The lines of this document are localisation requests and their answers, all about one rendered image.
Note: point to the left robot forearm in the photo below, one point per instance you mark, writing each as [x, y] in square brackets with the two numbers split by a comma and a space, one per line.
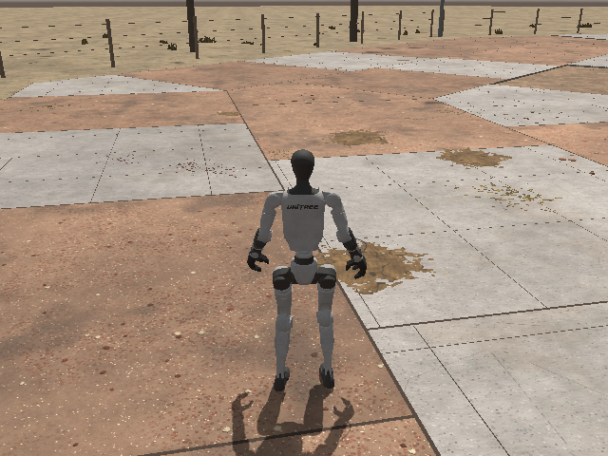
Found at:
[257, 246]

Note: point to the robot left hand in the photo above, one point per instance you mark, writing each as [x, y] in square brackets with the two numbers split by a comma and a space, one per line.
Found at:
[251, 262]

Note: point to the right robot thigh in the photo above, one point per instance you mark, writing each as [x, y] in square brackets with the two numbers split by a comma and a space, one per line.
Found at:
[326, 278]

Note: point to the right robot forearm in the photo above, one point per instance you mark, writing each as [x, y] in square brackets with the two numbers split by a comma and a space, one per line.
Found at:
[353, 248]

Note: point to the robot right hand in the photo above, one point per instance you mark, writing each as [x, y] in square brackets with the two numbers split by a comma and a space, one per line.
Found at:
[362, 265]

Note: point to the robot left upper arm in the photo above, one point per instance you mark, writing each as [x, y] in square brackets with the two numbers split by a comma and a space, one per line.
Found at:
[268, 215]

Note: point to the robot right upper arm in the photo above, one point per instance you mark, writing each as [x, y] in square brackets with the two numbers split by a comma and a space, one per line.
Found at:
[333, 200]

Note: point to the right robot foot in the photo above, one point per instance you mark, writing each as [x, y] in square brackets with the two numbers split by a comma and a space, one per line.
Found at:
[328, 381]

